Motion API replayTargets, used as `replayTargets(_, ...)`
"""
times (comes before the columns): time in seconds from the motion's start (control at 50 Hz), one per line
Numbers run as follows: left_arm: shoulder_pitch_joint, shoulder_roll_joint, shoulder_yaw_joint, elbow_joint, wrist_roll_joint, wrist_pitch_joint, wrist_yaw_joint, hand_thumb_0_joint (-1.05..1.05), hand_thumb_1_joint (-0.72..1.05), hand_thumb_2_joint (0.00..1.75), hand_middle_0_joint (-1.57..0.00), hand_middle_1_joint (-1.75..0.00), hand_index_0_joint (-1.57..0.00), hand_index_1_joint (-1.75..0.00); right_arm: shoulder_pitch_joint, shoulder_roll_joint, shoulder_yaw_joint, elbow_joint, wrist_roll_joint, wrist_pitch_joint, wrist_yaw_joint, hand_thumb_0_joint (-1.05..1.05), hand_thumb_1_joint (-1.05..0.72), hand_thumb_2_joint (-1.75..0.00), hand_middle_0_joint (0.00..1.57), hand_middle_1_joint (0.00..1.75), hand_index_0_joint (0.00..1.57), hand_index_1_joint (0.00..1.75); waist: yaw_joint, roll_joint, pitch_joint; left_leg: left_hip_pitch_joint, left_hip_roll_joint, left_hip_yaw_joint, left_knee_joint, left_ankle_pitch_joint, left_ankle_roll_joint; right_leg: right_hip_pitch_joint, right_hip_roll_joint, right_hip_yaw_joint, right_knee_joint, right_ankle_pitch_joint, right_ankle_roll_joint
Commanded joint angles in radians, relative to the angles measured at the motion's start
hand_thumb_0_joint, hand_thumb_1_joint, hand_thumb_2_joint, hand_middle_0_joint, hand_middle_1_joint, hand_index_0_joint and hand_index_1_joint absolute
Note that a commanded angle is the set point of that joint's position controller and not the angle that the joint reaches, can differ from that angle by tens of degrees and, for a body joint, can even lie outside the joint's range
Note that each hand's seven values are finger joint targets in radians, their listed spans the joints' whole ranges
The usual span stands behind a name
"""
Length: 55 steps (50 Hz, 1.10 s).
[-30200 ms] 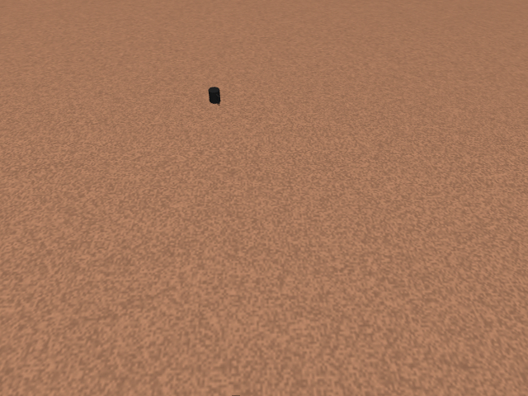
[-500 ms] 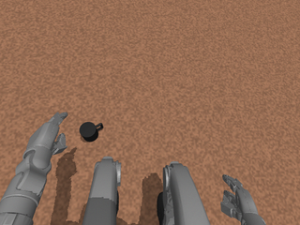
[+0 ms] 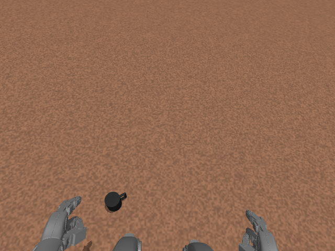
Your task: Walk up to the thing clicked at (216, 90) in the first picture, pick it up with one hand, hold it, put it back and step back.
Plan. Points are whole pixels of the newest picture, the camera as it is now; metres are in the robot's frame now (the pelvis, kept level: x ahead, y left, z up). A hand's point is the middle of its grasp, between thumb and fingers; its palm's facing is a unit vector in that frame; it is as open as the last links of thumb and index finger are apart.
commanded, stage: home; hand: left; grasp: from above
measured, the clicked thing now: (116, 200) +0.44 +0.22 -0.64
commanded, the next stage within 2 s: none
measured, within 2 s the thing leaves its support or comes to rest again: neither
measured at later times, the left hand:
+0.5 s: hand (78, 239) +0.17 +0.18 -0.02, palm faces +0.07 -0.98 -0.19, open 7.4 cm
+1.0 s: hand (79, 239) +0.18 +0.18 -0.02, palm faces +0.05 -0.98 -0.20, open 7.4 cm
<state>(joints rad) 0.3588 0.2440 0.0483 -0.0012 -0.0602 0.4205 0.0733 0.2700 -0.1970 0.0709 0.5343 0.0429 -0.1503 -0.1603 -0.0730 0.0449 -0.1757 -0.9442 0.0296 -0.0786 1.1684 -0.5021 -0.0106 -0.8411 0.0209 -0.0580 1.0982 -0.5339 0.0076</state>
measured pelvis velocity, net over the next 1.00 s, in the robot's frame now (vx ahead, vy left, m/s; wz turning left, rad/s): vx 0.02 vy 0.00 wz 0.01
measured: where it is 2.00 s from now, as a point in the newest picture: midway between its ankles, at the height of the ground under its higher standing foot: outside the picture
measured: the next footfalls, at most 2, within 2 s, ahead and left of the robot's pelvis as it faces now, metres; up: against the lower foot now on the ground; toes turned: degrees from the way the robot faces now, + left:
none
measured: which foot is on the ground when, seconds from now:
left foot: down 0.00-1.00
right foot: down 0.00-1.00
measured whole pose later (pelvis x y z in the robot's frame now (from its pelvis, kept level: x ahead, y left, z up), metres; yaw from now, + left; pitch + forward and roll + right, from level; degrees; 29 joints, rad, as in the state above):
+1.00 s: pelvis +0.02 +0.00 +0.03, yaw +1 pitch +10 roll -3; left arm 0.50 0.22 0.02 -0.12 -0.05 0.45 0.02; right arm 0.30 -0.22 0.04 0.53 0.01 -0.22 -0.18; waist -0.04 0.05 -0.16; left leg -0.71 0.02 -0.06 1.01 -0.47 -0.01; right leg -0.61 0.01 -0.05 0.95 -0.51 0.01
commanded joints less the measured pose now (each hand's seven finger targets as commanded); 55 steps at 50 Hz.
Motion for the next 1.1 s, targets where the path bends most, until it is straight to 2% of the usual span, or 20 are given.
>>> replayTargets(0.0, 0.061, 0.088, 0.056, -0.275, -0.014, -0.019, 0.004, 0.0, 0.9, 0.9, -0.2, -0.3, -0.2, -0.3, -0.03, -0.119, -0.059, -0.165, -0.009, -0.071, -0.036, 0.0, -0.9, -0.9, 0.2, 0.3, 0.2, 0.3, 0.014, 0.029, -0.172, 0.306, -0.021, 0.025, -0.241, 0.269, 0.025, 0.182, 0.018, -0.003, -0.243, 0.291, -0.016)
replayTargets(0.08, 0.141, 0.067, 0.041, -0.308, -0.005, -0.008, -0.011, 0.0, 0.9, 0.9, -0.2, -0.3, -0.2, -0.3, -0.02, -0.12, -0.067, -0.175, -0.019, -0.086, -0.04, 0.0, -0.9, -0.9, 0.2, 0.3, 0.2, 0.3, 0.019, 0.029, -0.119, 0.343, -0.022, 0.025, -0.282, 0.294, 0.025, 0.21, 0.02, -0.009, -0.277, 0.305, -0.018)
replayTargets(0.16, 0.158, 0.067, 0.032, -0.331, 0.002, -0.003, -0.028, 0.0, 0.9, 0.9, -0.2, -0.3, -0.2, -0.3, -0.022, -0.13, -0.077, -0.182, -0.025, -0.1, -0.039, 0.0, -0.9, -0.9, 0.2, 0.3, 0.2, 0.3, 0.019, 0.006, -0.081, 0.359, -0.024, 0.029, -0.301, 0.298, 0.026, 0.222, 0.019, -0.017, -0.299, 0.305, -0.011)
replayTargets(0.24, 0.124, 0.068, 0.034, -0.303, 0.008, -0.007, -0.043, 0.0, 0.9, 0.9, -0.2, -0.3, -0.2, -0.3, -0.03, -0.142, -0.082, -0.175, -0.03, -0.112, -0.035, 0.0, -0.9, -0.9, 0.2, 0.3, 0.2, 0.3, 0.012, -0.005, -0.034, 0.363, -0.022, 0.028, -0.32, 0.254, 0.025, 0.203, 0.017, -0.02, -0.306, 0.259, -0.011)
replayTargets(0.34, 0.115, 0.082, 0.042, -0.321, 0.011, -0.015, -0.048, 0.0, 0.9, 0.9, -0.2, -0.3, -0.2, -0.3, -0.041, -0.144, -0.081, -0.177, -0.032, -0.121, -0.03, 0.0, -0.9, -0.9, 0.2, 0.3, 0.2, 0.3, 0.029, 0.017, -0.041, 0.375, -0.027, 0.034, -0.321, 0.248, 0.022, 0.215, 0.012, -0.013, -0.312, 0.256, -0.008)
replayTargets(0.38, 0.11, 0.081, 0.04, -0.327, 0.013, -0.019, -0.047, 0.0, 0.9, 0.9, -0.2, -0.3, -0.2, -0.3, -0.045, -0.144, -0.081, -0.179, -0.034, -0.125, -0.029, 0.0, -0.9, -0.9, 0.2, 0.3, 0.2, 0.3, 0.028, 0.002, -0.045, 0.371, -0.03, 0.037, -0.319, 0.237, 0.024, 0.223, 0.011, -0.011, -0.315, 0.253, -0.005)
replayTargets(0.46, 0.126, 0.083, 0.042, -0.314, 0.014, -0.022, -0.047, 0.0, 0.9, 0.9, -0.2, -0.3, -0.2, -0.3, -0.044, -0.146, -0.082, -0.172, -0.036, -0.126, -0.026, 0.0, -0.9, -0.9, 0.2, 0.3, 0.2, 0.3, 0.027, 0.006, -0.075, 0.385, -0.029, 0.034, -0.307, 0.283, 0.025, 0.237, 0.01, -0.008, -0.303, 0.299, -0.004)
replayTargets(0.52, 0.118, 0.087, 0.043, -0.318, 0.017, -0.022, -0.044, 0.0, 0.9, 0.9, -0.2, -0.3, -0.2, -0.3, -0.052, -0.142, -0.079, -0.173, -0.036, -0.124, -0.028, 0.0, -0.9, -0.9, 0.2, 0.3, 0.2, 0.3, 0.035, 0.02, -0.047, 0.374, -0.03, 0.04, -0.316, 0.246, 0.023, 0.224, 0.009, -0.006, -0.312, 0.264, -0.006)
replayTargets(0.54, 0.113, 0.08, 0.037, -0.318, 0.015, -0.026, -0.043, 0.0, 0.9, 0.9, -0.2, -0.3, -0.2, -0.3, -0.053, -0.142, -0.079, -0.173, -0.037, -0.125, -0.028, 0.0, -0.9, -0.9, 0.2, 0.3, 0.2, 0.3, 0.027, 0.005, -0.061, 0.377, -0.029, 0.035, -0.315, 0.237, 0.025, 0.229, 0.01, -0.007, -0.314, 0.256, -0.005)
replayTargets(0.6, 0.132, 0.082, 0.043, -0.314, 0.013, -0.024, -0.042, 0.0, 0.9, 0.9, -0.2, -0.3, -0.2, -0.3, -0.052, -0.142, -0.079, -0.174, -0.037, -0.125, -0.028, 0.0, -0.9, -0.9, 0.2, 0.3, 0.2, 0.3, 0.034, 0.003, -0.06, 0.369, -0.029, 0.034, -0.315, 0.234, 0.025, 0.228, 0.009, -0.007, -0.314, 0.252, -0.006)
replayTargets(0.7, 0.126, 0.083, 0.042, -0.319, 0.012, -0.026, -0.041, 0.0, 0.9, 0.9, -0.2, -0.3, -0.2, -0.3, -0.045, -0.143, -0.082, -0.168, -0.036, -0.128, -0.03, 0.0, -0.9, -0.9, 0.2, 0.3, 0.2, 0.3, 0.03, -0.004, -0.08, 0.38, -0.027, 0.036, -0.3, 0.277, 0.026, 0.241, 0.007, -0.003, -0.303, 0.297, -0.002)
replayTargets(0.84, 0.127, 0.085, 0.045, -0.313, 0.011, -0.023, -0.043, 0.0, 0.9, 0.9, -0.2, -0.3, -0.2, -0.3, -0.048, -0.146, -0.084, -0.166, -0.036, -0.128, -0.032, 0.0, -0.9, -0.9, 0.2, 0.3, 0.2, 0.3, 0.038, 0.005, -0.05, 0.368, -0.024, 0.037, -0.314, 0.244, 0.023, 0.227, 0.009, -0.005, -0.307, 0.255, -0.006)
replayTargets(0.92, 0.116, 0.085, 0.039, -0.316, 0.009, -0.019, -0.045, 0.0, 0.9, 0.9, -0.2, -0.3, -0.2, -0.3, -0.051, -0.148, -0.084, -0.165, -0.035, -0.13, -0.032, 0.0, -0.9, -0.9, 0.2, 0.3, 0.2, 0.3, 0.031, 0.014, -0.044, 0.365, -0.024, 0.038, -0.317, 0.22, 0.024, 0.214, 0.009, -0.003, -0.312, 0.235, -0.005)
replayTargets(0.96, 0.129, 0.086, 0.047, -0.312, 0.009, -0.016, -0.043, 0.0, 0.9, 0.9, -0.2, -0.3, -0.2, -0.3, -0.05, -0.143, -0.084, -0.17, -0.035, -0.129, -0.032, 0.0, -0.9, -0.9, 0.2, 0.3, 0.2, 0.3, 0.038, -0.014, -0.054, 0.356, -0.026, 0.038, -0.31, 0.222, 0.025, 0.226, 0.007, -0.003, -0.317, 0.235, -0.004)
replayTargets(0.98, 0.125, 0.082, 0.037, -0.308, 0.01, -0.014, -0.045, 0.0, 0.9, 0.9, -0.2, -0.3, -0.2, -0.3, -0.054, -0.145, -0.081, -0.17, -0.033, -0.128, -0.032, 0.0, -0.9, -0.9, 0.2, 0.3, 0.2, 0.3, 0.036, -0.009, -0.029, 0.354, -0.026, 0.042, -0.316, 0.204, 0.025, 0.213, 0.008, -0.003, -0.321, 0.219, -0.004)
replayTargets(1.04, 0.126, 0.082, 0.043, -0.315, 0.007, -0.016, -0.047, 0.0, 0.9, 0.9, -0.2, -0.3, -0.2, -0.3, -0.05, -0.148, -0.086, -0.169, -0.034, -0.129, -0.03, 0.0, -0.9, -0.9, 0.2, 0.3, 0.2, 0.3, 0.036, 0.001, -0.06, 0.365, -0.023, 0.033, -0.319, 0.22, 0.024, 0.227, 0.01, -0.006, -0.307, 0.231, -0.007)
replayTargets(1.08, 0.116, 0.086, 0.038, -0.324, 0.012, -0.016, -0.045, 0.0, 0.9, 0.9, -0.2, -0.3, -0.2, -0.3, -0.053, -0.147, -0.085, -0.173, -0.032, -0.129, -0.03, 0.0, -0.9, -0.9, 0.2, 0.3, 0.2, 0.3, 0.036, 0.02, -0.034, 0.359, -0.023, 0.036, -0.323, 0.202, 0.022, 0.209, 0.009, -0.005, -0.308, 0.213, -0.009)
